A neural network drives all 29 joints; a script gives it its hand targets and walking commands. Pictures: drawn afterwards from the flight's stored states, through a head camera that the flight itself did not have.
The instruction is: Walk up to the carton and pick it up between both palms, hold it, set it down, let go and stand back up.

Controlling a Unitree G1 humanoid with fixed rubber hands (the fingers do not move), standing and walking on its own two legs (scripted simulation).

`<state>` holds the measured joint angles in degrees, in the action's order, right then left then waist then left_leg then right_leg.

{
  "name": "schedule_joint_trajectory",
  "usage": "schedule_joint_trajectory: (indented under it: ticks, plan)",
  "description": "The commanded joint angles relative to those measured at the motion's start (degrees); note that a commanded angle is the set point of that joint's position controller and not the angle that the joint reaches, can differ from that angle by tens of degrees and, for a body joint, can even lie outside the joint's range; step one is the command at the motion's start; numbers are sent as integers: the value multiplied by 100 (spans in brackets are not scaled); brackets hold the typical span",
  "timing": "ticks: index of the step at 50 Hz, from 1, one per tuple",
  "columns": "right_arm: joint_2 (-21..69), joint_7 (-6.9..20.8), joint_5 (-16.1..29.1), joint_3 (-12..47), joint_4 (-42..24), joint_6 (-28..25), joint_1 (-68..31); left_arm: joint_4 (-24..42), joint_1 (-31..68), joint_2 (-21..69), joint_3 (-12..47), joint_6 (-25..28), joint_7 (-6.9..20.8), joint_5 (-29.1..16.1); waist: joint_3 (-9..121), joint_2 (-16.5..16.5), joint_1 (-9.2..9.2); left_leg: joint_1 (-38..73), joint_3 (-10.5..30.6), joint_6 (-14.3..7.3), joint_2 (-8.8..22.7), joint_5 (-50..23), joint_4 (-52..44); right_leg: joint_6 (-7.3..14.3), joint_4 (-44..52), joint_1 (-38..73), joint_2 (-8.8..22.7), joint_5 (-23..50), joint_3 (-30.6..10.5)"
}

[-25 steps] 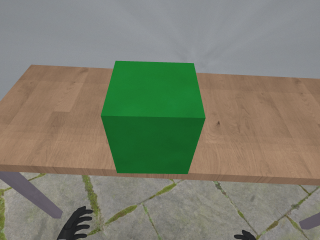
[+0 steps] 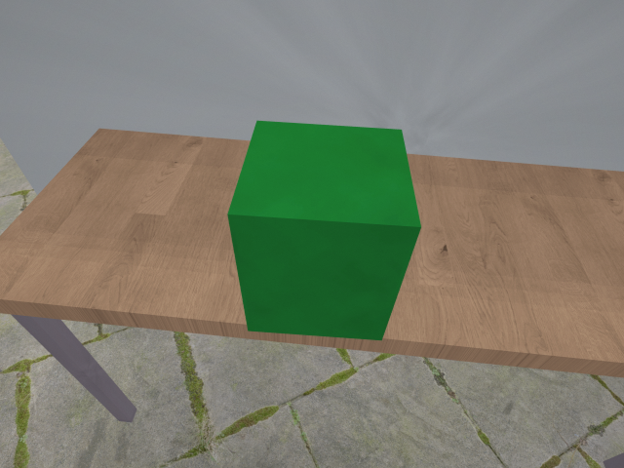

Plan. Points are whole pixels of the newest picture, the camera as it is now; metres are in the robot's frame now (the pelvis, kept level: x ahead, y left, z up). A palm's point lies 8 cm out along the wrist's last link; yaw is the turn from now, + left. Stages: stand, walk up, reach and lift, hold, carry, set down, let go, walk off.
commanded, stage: stand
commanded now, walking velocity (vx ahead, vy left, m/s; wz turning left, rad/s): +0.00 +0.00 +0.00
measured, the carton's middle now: (321, 234) +0.43 +0.00 +0.07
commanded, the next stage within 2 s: none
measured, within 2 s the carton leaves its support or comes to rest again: neither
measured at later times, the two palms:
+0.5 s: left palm out of the picture -0.05 +0.21 -0.14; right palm out of the picture -0.03 -0.23 -0.14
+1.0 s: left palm out of the picture -0.06 +0.19 -0.14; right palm out of the picture -0.05 -0.22 -0.14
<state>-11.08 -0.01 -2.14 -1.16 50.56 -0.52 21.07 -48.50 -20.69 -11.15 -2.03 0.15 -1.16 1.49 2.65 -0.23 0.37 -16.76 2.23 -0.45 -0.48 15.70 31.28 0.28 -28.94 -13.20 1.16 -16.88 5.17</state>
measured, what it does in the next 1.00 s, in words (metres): stands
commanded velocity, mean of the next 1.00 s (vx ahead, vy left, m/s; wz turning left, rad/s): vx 0.00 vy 0.00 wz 0.00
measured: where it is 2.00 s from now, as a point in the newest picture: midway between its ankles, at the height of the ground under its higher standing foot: outside the picture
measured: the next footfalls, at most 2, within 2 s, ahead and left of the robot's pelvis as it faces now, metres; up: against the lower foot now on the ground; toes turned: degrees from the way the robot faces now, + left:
none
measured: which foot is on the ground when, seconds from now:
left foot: down 0.00-1.00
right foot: down 0.00-1.00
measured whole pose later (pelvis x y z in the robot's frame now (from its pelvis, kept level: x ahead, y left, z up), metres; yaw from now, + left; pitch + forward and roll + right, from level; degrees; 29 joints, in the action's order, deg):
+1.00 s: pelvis -0.02 -0.02 +0.00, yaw +1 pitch +0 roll -1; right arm -6.3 -1.5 -1.3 0.5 64.0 -0.1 20.6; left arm -62.9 -20.6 -7.7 -1.1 0.0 -1.9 0.7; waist 0.4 0.0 0.1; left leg -15.5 4.1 1.2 0.3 11.9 27.1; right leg 1.8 -25.6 -11.8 0.2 -14.2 6.9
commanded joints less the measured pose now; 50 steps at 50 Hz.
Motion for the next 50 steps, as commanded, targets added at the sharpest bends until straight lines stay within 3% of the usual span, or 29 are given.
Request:
schedule_joint_trajectory:
  ticks: [1, 4, 6, 8, 10, 12, 15, 17, 18, 20, 23, 24, 25, 27, 30, 32, 33, 35, 36, 38, 40, 42, 43, 44, 45, 46, 49, 50]
  plan:
    - [-643, -77, 6, -176, -93, -40, 328, 33, -363, -580, -148, 68, -42, 15, -508, -353, 55, -571, 702, -261, 495, -327, -922, 244, 626, 221, 418, 282, -520]
    - [-508, -69, 26, -112, -36, -66, 251, -127, -321, -504, -157, 70, -22, -19, -416, -88, 82, -461, 775, -292, 510, -353, -983, 251, 622, 233, 430, 144, -487]
    - [-552, -79, 16, -125, 130, -52, 327, -249, -404, -485, -144, 101, -43, 22, -587, -98, 65, -499, 740, -218, 463, -237, -1004, 232, 669, 124, 413, 173, -523]
    - [-539, -81, 56, -131, 145, -50, 251, -376, -452, -422, -98, 115, -61, -5, -522, 253, 16, -321, 716, -235, 447, -635, -831, 295, 788, 125, 495, 385, -606]
    - [-432, -81, 61, -102, 308, -45, 411, -441, -375, -563, -155, 125, -48, 7, -464, 210, -52, -275, 571, -172, 366, -381, -867, 326, 912, 110, 544, 41, -700]
    - [-473, -76, 42, -96, 310, -59, 396, -562, -438, -361, -105, 99, -53, -34, -416, -125, -42, -219, 605, -202, 360, -401, -873, 281, 884, 39, 515, 80, -593]
    - [-383, -98, 53, -109, 394, -36, 308, -693, -419, -502, -145, 103, -55, -6, -440, 99, 7, -300, 719, -193, 405, -97, -969, 268, 893, 40, 416, -149, -573]
    - [-333, -104, 45, -69, 537, -29, 384, -802, -559, -270, -65, 100, -60, 0, -684, -25, -6, -437, 582, -132, 345, -281, -914, 256, 975, 66, 518, 14, -636]
    - [-395, -125, 34, -64, 546, -25, 290, -853, -671, -210, -30, 101, -56, -11, -737, -2, 91, -366, 531, -122, 332, -453, -884, 275, 972, -3, 524, 39, -681]
    - [-145, -114, 37, -2, 639, -30, 372, -872, -505, -431, -68, 91, -70, -16, -680, 30, -29, -276, 555, -126, 364, -542, -869, 288, 996, 8, 509, 86, -591]
    - [-313, -138, 65, -24, 786, -43, 447, -998, -648, -198, -34, 96, -59, -48, -612, -145, 12, -66, 575, -105, 363, -593, -877, 294, 934, -74, 480, 169, -612]
    - [-236, -137, 87, -5, 836, -32, 434, -1010, -593, -352, -45, 89, -59, -66, -575, -19, 14, -158, 667, -168, 408, -473, -981, 286, 912, -42, 455, 85, -546]
    - [-235, -116, 83, -6, 829, -36, 446, -1090, -534, -241, -12, 90, -69, -79, -726, -97, -81, -235, 584, -116, 389, -520, -916, 277, 914, -20, 485, 136, -631]
    - [-204, -147, 61, 9, 912, -18, 287, -1057, -509, -286, -28, 87, -67, -18, -778, -285, 42, -397, 610, -146, 391, -511, -959, 276, 916, 133, 468, 193, -588]
    - [-321, -148, 79, -8, 967, 7, 376, -1194, -521, -147, 3, 46, -83, -58, -765, 164, 20, -452, 591, -131, 346, -299, -921, 293, 1073, 179, 504, -124, -624]
    - [-12, -160, 72, 61, 1026, 8, 440, -1257, -610, -207, -24, 42, -85, -50, -791, 20, -9, -107, 498, -68, 319, -521, -768, 338, 1177, -232, 579, -312, -760]
    - [59, -156, 86, 83, 1031, 16, 380, -1255, -575, -190, -7, 28, -76, -29, -891, 208, -31, -116, 486, -27, 295, -507, -777, 329, 1226, -293, 501, -367, -726]
    - [-6, -151, 87, 99, 1049, -9, 365, -1231, -460, -305, -41, 53, -83, -48, -762, -122, -50, -214, 500, -65, 335, -484, -839, 316, 1146, -105, 467, -219, -649]
    - [-121, -132, 86, 42, 1089, -10, 390, -1281, -486, -116, 0, 59, -73, -49, -680, -14, -70, -245, 492, -70, 317, -462, -864, 290, 1092, 12, 456, -170, -635]
    - [-80, -177, 81, 64, 1132, -21, 431, -1271, -426, -186, -32, 57, -93, -95, -668, -164, -11, -368, 529, -67, 375, -684, -915, 308, 959, 176, 476, 162, -555]
    - [34, -183, 93, 99, 1168, -28, 360, -1353, -681, -285, -45, 49, -76, -79, -625, -10, 65, -186, 550, -48, 354, -548, -926, 303, 1013, 102, 406, -48, -547]
    - [-57, -188, 92, 51, 1165, 9, 354, -1331, -521, 9, 42, 31, -106, -34, -794, -96, -19, -314, 501, -73, 337, -496, -847, 344, 1092, 37, 460, -163, -665]
    - [-30, -184, 98, 47, 1224, 4, 482, -1314, -404, -216, 1, 34, -84, -62, -623, 35, -54, -226, 517, -58, 340, -521, -863, 335, 1021, 167, 449, -69, -632]
    - [-45, -171, 76, 86, 1206, -17, 350, -1327, -432, -76, 3, 34, -89, -60, -740, -80, 11, -366, 555, -55, 368, -479, -933, 302, 956, 136, 434, 23, -562]
    - [-12, -170, 78, 52, 1247, -7, 393, -1335, -415, -25, 39, 18, -109, -38, -916, -125, -57, -426, 591, -45, 352, -344, -971, 313, 1002, 76, 453, -13, -617]
    - [9, -187, 93, 86, 1272, -9, 347, -1350, -355, -225, -12, 16, -93, -55, -712, 97, -7, -449, 614, -57, 349, -368, -980, 303, 1029, 239, 430, -113, -542]
    - [67, -201, 65, 82, 1278, -13, 355, -1482, -619, -65, 43, 7, -108, -84, -815, -169, 37, -317, 525, -45, 352, -356, -907, 293, 1025, 28, 454, -170, -619]
    - [69, -214, 121, 118, 1297, 8, 423, -1467, -560, -91, 34, 28, -98, -75, -653, 33, -5, -86, 526, -30, 365, -561, -878, 330, 996, 53, 484, -71, -576]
